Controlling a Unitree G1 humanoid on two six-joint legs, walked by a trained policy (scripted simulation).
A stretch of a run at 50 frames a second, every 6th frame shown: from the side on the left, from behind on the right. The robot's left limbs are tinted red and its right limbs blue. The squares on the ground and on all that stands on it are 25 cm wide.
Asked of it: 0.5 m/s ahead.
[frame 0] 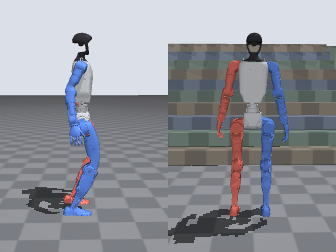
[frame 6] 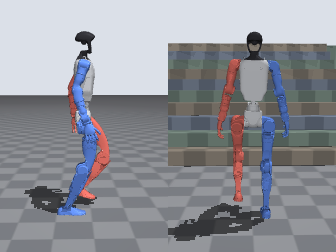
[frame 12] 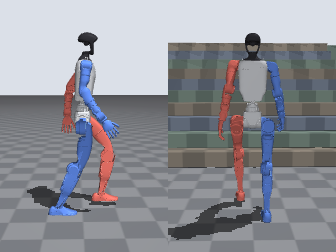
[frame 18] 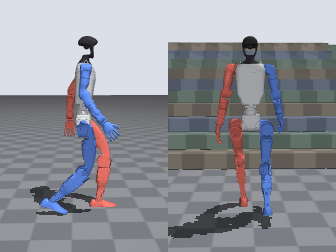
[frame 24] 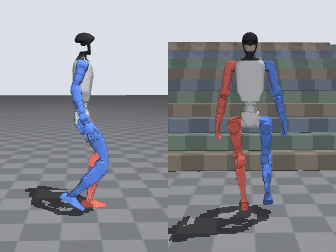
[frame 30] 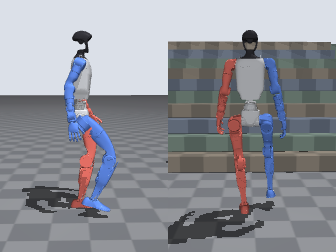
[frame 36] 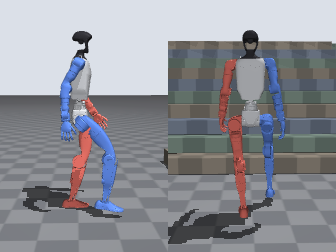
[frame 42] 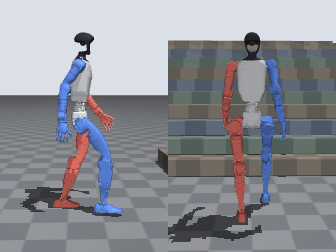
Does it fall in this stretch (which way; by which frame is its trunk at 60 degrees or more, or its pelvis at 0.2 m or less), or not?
no
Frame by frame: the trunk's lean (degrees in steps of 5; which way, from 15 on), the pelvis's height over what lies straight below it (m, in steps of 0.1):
0: 0, 0.8
6: 0, 0.8
12: 5, 0.8
18: 5, 0.7
24: 5, 0.8
30: 0, 0.8
36: 0, 0.8
42: 5, 0.8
